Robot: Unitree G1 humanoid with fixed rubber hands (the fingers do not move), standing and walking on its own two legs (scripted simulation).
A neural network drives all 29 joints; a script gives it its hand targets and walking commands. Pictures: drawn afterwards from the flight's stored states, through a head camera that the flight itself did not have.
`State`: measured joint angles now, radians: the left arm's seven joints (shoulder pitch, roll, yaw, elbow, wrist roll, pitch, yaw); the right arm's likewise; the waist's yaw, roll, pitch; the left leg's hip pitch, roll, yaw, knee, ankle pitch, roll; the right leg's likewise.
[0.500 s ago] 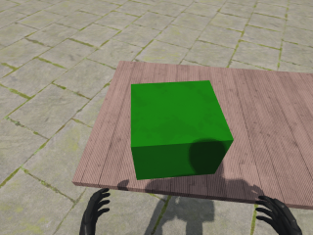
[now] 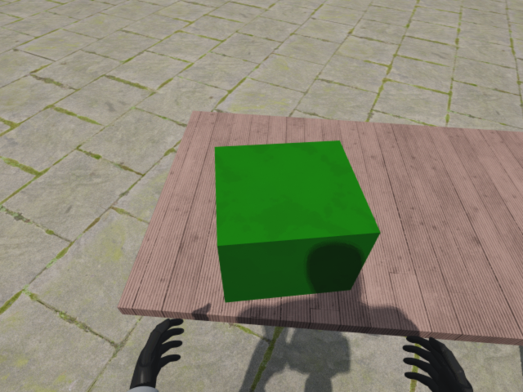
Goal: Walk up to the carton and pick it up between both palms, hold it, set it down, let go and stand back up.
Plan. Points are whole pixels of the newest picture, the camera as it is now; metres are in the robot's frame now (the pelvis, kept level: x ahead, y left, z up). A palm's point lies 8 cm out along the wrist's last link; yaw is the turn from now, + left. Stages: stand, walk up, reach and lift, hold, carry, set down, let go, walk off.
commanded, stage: set down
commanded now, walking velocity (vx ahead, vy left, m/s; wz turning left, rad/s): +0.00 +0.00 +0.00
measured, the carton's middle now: (283, 219) +0.49 -0.02 -0.08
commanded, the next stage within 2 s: let go in 1.02 s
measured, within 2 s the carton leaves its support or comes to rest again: neither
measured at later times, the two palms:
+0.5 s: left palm (128, 384) +0.16 +0.21 -0.06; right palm out of the picture +0.16 -0.24 -0.06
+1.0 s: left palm (113, 390) +0.15 +0.23 -0.07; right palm out of the picture +0.15 -0.22 -0.07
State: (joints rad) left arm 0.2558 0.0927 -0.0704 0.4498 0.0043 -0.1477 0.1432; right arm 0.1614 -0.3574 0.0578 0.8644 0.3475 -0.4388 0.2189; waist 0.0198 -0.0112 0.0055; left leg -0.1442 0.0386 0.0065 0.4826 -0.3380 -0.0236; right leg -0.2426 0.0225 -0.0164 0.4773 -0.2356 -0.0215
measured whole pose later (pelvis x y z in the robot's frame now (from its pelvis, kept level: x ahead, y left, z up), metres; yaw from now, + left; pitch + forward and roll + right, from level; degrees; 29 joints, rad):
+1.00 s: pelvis +0.00 +0.01 +0.01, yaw +0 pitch -3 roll -2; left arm 0.26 0.18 -0.01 0.42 0.01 0.11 0.04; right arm 0.23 -0.22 -0.03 0.70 0.06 -0.24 0.07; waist 0.03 0.01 0.07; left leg -0.05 0.04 0.02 0.42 -0.32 -0.01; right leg -0.13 0.03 -0.01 0.36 -0.18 -0.01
